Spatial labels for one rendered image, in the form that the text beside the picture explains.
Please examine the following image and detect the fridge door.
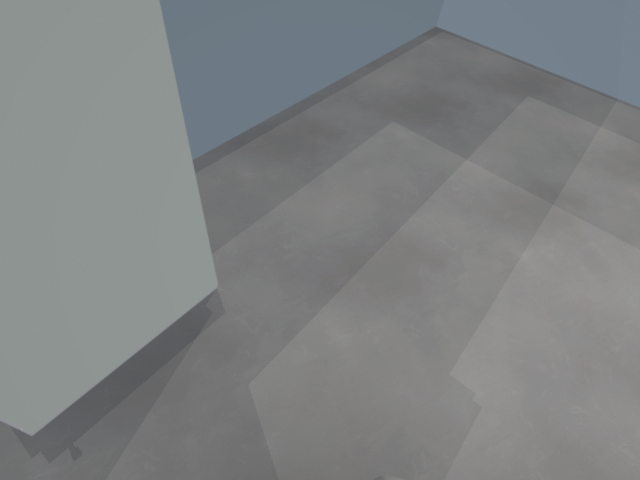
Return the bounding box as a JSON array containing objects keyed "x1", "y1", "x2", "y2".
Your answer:
[{"x1": 0, "y1": 0, "x2": 218, "y2": 433}]

